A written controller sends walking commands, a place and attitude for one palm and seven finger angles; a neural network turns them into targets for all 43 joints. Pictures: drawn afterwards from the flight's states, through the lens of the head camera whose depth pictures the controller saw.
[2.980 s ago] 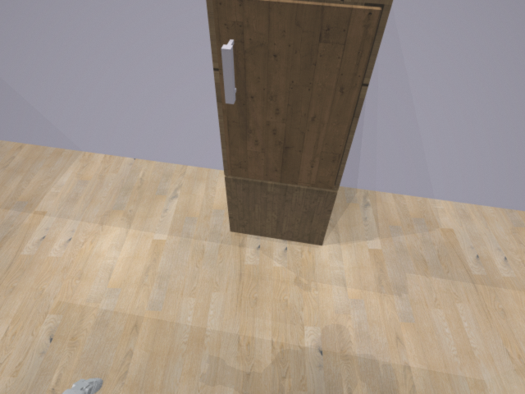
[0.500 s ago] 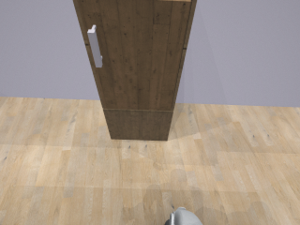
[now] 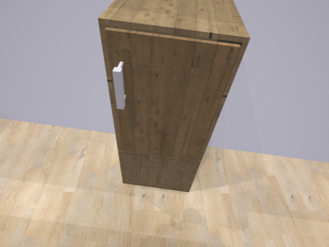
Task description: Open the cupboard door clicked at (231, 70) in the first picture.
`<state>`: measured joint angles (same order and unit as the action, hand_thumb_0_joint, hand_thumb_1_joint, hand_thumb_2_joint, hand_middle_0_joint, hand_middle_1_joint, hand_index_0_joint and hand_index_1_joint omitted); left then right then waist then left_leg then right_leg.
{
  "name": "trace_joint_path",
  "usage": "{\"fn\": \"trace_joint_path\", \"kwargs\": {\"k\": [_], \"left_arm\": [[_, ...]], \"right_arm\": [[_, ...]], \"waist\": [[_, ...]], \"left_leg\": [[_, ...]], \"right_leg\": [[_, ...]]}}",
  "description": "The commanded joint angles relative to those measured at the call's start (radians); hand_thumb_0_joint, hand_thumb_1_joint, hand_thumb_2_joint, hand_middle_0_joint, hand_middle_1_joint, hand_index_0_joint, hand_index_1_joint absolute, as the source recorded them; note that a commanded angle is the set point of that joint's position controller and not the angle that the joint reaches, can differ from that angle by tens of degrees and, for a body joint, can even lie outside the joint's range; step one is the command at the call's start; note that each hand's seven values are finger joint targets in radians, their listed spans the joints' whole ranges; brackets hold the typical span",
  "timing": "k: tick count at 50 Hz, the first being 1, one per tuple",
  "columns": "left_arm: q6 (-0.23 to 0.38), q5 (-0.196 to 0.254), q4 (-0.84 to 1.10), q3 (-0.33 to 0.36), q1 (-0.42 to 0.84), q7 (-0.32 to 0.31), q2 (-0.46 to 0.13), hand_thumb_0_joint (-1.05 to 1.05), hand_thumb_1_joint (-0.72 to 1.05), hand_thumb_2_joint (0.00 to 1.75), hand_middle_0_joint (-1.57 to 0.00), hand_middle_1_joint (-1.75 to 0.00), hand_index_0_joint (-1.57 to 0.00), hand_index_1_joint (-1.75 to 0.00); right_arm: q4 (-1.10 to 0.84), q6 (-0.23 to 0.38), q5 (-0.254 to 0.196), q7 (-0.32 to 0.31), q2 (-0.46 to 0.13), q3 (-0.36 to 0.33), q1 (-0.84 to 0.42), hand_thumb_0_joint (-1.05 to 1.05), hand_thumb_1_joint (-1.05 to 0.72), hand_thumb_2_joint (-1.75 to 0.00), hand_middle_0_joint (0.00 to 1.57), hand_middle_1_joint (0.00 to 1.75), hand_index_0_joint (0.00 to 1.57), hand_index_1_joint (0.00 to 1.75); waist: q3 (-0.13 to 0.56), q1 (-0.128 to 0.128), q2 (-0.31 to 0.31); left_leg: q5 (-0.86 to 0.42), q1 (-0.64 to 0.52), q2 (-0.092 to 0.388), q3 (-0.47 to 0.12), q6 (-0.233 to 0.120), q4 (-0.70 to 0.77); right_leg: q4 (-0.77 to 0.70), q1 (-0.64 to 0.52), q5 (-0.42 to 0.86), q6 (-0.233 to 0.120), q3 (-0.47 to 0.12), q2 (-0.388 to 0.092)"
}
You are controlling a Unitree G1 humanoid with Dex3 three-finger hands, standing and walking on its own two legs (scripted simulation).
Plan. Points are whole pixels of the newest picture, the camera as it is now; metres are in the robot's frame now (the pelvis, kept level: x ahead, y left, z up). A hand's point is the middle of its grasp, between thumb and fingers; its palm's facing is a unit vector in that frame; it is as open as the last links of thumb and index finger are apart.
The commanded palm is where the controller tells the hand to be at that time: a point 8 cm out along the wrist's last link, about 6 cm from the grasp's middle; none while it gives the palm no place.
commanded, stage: come to a stop and stand still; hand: left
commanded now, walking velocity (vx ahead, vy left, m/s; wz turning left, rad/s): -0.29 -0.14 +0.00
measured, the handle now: (121, 85) +0.58 +0.20 +0.06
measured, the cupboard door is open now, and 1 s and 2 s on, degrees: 0 0 0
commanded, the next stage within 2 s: look again from close up in 1.12 s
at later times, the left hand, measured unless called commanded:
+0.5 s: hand out of the picture -0.01 +0.13 -0.15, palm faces +0.03 -0.97 -0.25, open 7.4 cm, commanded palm none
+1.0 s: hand out of the picture -0.03 +0.16 -0.17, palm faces +0.04 -0.99 -0.17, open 7.4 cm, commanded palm none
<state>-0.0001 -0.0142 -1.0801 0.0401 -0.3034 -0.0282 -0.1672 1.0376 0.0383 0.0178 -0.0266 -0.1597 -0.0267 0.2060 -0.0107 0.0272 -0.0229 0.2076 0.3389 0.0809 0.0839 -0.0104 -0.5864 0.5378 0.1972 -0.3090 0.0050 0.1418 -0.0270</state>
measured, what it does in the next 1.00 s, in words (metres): steps on the spot: right foot, then left foot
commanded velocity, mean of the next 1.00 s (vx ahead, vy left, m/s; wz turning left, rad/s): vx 0.01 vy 0.03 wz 0.00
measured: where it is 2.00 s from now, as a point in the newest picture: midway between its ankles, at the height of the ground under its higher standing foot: outside the picture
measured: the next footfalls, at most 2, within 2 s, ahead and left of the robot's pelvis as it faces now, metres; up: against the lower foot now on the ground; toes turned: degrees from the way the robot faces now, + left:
right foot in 0.36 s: +0.01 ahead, -0.16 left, +0.00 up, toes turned -5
left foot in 0.74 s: -0.02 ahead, +0.10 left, +0.00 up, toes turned +3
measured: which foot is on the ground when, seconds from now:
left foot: down 0.00-0.38, up 0.40-0.72, down 0.74-1.00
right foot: down 0.00-0.00, up 0.02-0.34, down 0.36-1.00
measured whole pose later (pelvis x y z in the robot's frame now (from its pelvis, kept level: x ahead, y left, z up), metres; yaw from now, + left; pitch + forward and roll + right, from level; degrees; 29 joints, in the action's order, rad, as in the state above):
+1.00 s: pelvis -0.03 -0.01 +0.01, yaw -1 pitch -1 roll +0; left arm -0.01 -0.01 -1.15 0.02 -0.28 -0.03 -0.15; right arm 1.12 0.01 0.01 -0.05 -0.15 -0.01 0.25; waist -0.02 0.02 -0.02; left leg 0.29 0.13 0.01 0.07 -0.02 -0.43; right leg 0.43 0.19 -0.23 0.04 0.04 -0.07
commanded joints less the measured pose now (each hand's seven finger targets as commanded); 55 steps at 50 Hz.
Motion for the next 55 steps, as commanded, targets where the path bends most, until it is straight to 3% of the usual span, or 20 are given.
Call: {"fn": "trace_joint_path", "kwargs": {"k": [1,4,7,13,15,16,18,19,20,22,24,29,33,35,36,37,38,40,46,55], "left_arm": [[-0.012,0.0,0.039,0.001,-0.092,-0.008,-0.062,0.0,0.9,0.9,-0.2,-0.3,-0.2,-0.3],[-0.021,-0.006,0.056,0.019,-0.079,-0.008,-0.081,0.0,0.9,0.9,-0.2,-0.3,-0.2,-0.3],[-0.032,-0.007,0.086,0.032,-0.046,-0.004,-0.074,0.0,0.9,0.9,-0.2,-0.3,-0.2,-0.3],[-0.042,-0.005,0.109,0.031,-0.063,0.004,-0.037,0.0,0.9,0.9,-0.2,-0.3,-0.2,-0.3],[-0.028,-0.006,0.075,0.024,-0.139,0.002,-0.031,0.0,0.9,0.9,-0.2,-0.3,-0.2,-0.3],[-0.018,-0.011,0.053,0.024,-0.178,0.0,-0.052,0.0,0.9,0.9,-0.2,-0.3,-0.2,-0.3],[-0.004,-0.021,0.091,0.024,-0.086,-0.005,-0.186,0.0,0.9,0.9,-0.2,-0.3,-0.2,-0.3],[-0.004,-0.017,0.114,0.031,-0.029,-0.008,-0.209,0.0,0.9,0.9,-0.2,-0.3,-0.2,-0.3],[0.004,-0.016,0.118,0.033,0.019,-0.011,-0.206,0.0,0.9,0.9,-0.2,-0.3,-0.2,-0.3],[0.007,-0.016,0.123,0.028,0.066,-0.007,-0.172,0.0,0.9,0.9,-0.2,-0.3,-0.2,-0.3],[0.015,-0.011,0.118,0.029,0.032,-0.003,-0.161,0.0,0.9,0.9,-0.2,-0.3,-0.2,-0.3],[0.016,-0.013,0.081,0.04,-0.077,-0.008,-0.151,0.0,0.9,0.9,-0.2,-0.3,-0.2,-0.3],[0.013,-0.014,0.058,0.046,-0.071,-0.012,-0.163,0.0,0.9,0.9,-0.2,-0.3,-0.2,-0.3],[0.01,-0.002,0.05,0.038,-0.024,-0.012,-0.138,0.0,0.9,0.9,-0.2,-0.3,-0.2,-0.3],[0.005,0.001,0.051,0.031,-0.024,-0.009,-0.101,0.0,0.9,0.9,-0.2,-0.3,-0.2,-0.3],[0.001,0.002,0.054,0.021,-0.038,-0.006,-0.06,0.0,0.9,0.9,-0.2,-0.3,-0.2,-0.3],[0.001,-0.001,0.053,0.015,-0.032,-0.006,-0.043,0.0,0.9,0.9,-0.2,-0.3,-0.2,-0.3],[-0.003,-0.002,0.024,0.004,-0.001,-0.002,-0.043,0.0,0.9,0.9,-0.2,-0.3,-0.2,-0.3],[0.003,-0.003,-0.039,-0.011,-0.034,-0.003,-0.067,0.0,0.9,0.9,-0.2,-0.3,-0.2,-0.3],[0.004,-0.001,-0.052,-0.018,-0.025,-0.006,-0.063,0.0,0.9,0.9,-0.2,-0.3,-0.2,-0.3]], "right_arm": [[-0.018,-0.011,-0.004,-0.026,-0.134,-0.016,0.066,0.0,-0.9,-0.9,0.2,0.3,0.2,0.3],[-0.024,-0.028,0.0,-0.04,-0.172,-0.044,0.084,0.0,-0.9,-0.9,0.2,0.3,0.2,0.3],[-0.041,-0.041,0.002,-0.039,-0.193,-0.065,0.059,0.0,-0.9,-0.9,0.2,0.3,0.2,0.3],[-0.061,-0.049,0.01,-0.018,-0.179,-0.07,-0.024,0.0,-0.9,-0.9,0.2,0.3,0.2,0.3],[-0.062,-0.055,0.007,-0.005,-0.165,-0.066,-0.055,0.0,-0.9,-0.9,0.2,0.3,0.2,0.3],[-0.059,-0.059,0.002,0.003,-0.132,-0.059,-0.045,0.0,-0.9,-0.9,0.2,0.3,0.2,0.3],[-0.084,-0.077,-0.009,0.022,-0.031,-0.036,-0.041,0.0,-0.9,-0.9,0.2,0.3,0.2,0.3],[-0.09,-0.085,-0.001,0.027,-0.081,-0.044,-0.079,0.0,-0.9,-0.9,0.2,0.3,0.2,0.3],[-0.073,-0.088,0.003,0.029,-0.083,-0.047,-0.06,0.0,-0.9,-0.9,0.2,0.3,0.2,0.3],[-0.024,-0.079,0.007,0.035,-0.087,-0.049,0.035,0.0,-0.9,-0.9,0.2,0.3,0.2,0.3],[-0.007,-0.07,0.009,0.036,-0.081,-0.045,0.084,0.0,-0.9,-0.9,0.2,0.3,0.2,0.3],[-0.037,-0.057,0.005,0.025,-0.078,-0.036,0.053,0.0,-0.9,-0.9,0.2,0.3,0.2,0.3],[-0.027,-0.046,-0.004,0.012,-0.057,-0.023,0.091,0.0,-0.9,-0.9,0.2,0.3,0.2,0.3],[0.014,-0.034,-0.008,0.003,-0.051,-0.016,0.175,0.0,-0.9,-0.9,0.2,0.3,0.2,0.3],[0.022,-0.026,-0.007,0.0,-0.081,-0.017,0.187,0.0,-0.9,-0.9,0.2,0.3,0.2,0.3],[0.018,-0.022,-0.002,-0.005,-0.124,-0.02,0.176,0.0,-0.9,-0.9,0.2,0.3,0.2,0.3],[0.011,-0.026,-0.001,-0.008,-0.14,-0.02,0.15,0.0,-0.9,-0.9,0.2,0.3,0.2,0.3],[0.03,-0.018,-0.004,-0.017,-0.117,-0.01,0.123,0.0,-0.9,-0.9,0.2,0.3,0.2,0.3],[0.06,-0.015,-0.01,-0.021,-0.089,-0.002,0.119,0.0,-0.9,-0.9,0.2,0.3,0.2,0.3],[0.076,-0.007,-0.008,-0.019,-0.087,0.005,0.127,0.0,-0.9,-0.9,0.2,0.3,0.2,0.3]], "waist": [[-0.048,-0.007,0.285],[0.073,-0.04,0.188],[0.121,-0.051,0.108],[0.096,-0.032,0.217],[0.082,0.008,0.195],[0.065,0.023,0.12],[-0.069,0.001,-0.253],[-0.105,0.018,-0.227],[-0.135,-0.005,-0.252],[-0.132,-0.042,-0.141],[-0.087,-0.029,-0.11],[-0.06,0.03,-0.125],[0.017,0.019,-0.131],[0.046,-0.025,-0.111],[0.058,-0.02,-0.027],[0.048,-0.007,0.1],[0.025,0.0,0.108],[-0.012,-0.004,0.181],[-0.037,-0.011,0.045],[-0.051,-0.015,0.045]], "left_leg": [[-0.605,-0.132,0.243,-0.244,-0.126,0.297],[-0.906,-0.315,0.292,-0.21,-0.183,0.203],[-0.837,-0.347,0.294,-0.173,-0.193,0.179],[-0.301,-0.132,0.241,-0.155,-0.15,0.25],[0.047,-0.01,0.189,-0.139,-0.098,0.247],[0.212,0.079,0.115,-0.104,-0.051,0.215],[0.286,0.14,-0.037,-0.015,0.041,-0.064],[0.256,0.085,-0.021,-0.065,0.028,-0.173],[0.2,0.098,-0.028,-0.098,0.02,-0.236],[0.129,0.087,-0.029,-0.075,0.021,-0.297],[0.095,0.103,-0.039,-0.053,0.032,-0.302],[0.17,0.134,-0.034,-0.054,0.04,-0.181],[0.169,0.003,-0.049,-0.041,0.033,0.034],[-0.003,-0.192,-0.049,-0.036,0.026,0.229],[-0.103,-0.271,0.013,-0.1,0.003,0.24],[-0.214,-0.248,0.111,-0.184,-0.038,0.229],[-0.21,-0.182,0.145,-0.192,-0.058,0.234],[-0.281,-0.153,0.106,-0.169,-0.056,0.273],[-0.234,-0.174,0.049,-0.102,-0.017,0.24],[-0.19,-0.171,0.041,-0.102,-0.01,0.28]], "right_leg": [[0.155,0.114,-0.146,0.009,-0.073,-0.029],[0.388,0.229,-0.233,0.014,-0.131,-0.02],[0.492,0.29,-0.212,0.029,-0.15,-0.008],[0.259,0.115,-0.155,0.013,-0.099,-0.016],[0.05,-0.032,-0.029,0.006,-0.076,-0.013],[-0.076,-0.123,0.033,0.005,-0.073,-0.013],[-0.438,0.126,-0.444,-0.1,-0.486,-0.319],[-0.493,0.27,-0.528,-0.129,-0.545,-0.346],[-0.495,0.291,-0.485,-0.123,-0.539,-0.315],[-0.419,0.234,-0.294,-0.11,-0.397,-0.26],[-0.363,0.115,-0.129,-0.105,-0.316,-0.232],[-0.319,-0.059,0.051,-0.159,-0.344,-0.276],[-0.222,-0.107,0.322,-0.17,-0.318,-0.27],[-0.149,-0.012,0.304,-0.109,-0.248,-0.2],[-0.09,0.057,0.219,-0.067,-0.195,-0.13],[-0.069,0.096,0.118,-0.031,-0.136,-0.076],[-0.074,0.075,0.058,-0.014,-0.099,-0.051],[-0.061,0.031,0.117,0.001,-0.078,-0.047],[-0.141,-0.018,0.265,-0.006,-0.129,-0.085],[-0.163,-0.039,0.25,0.001,-0.13,-0.088]]}}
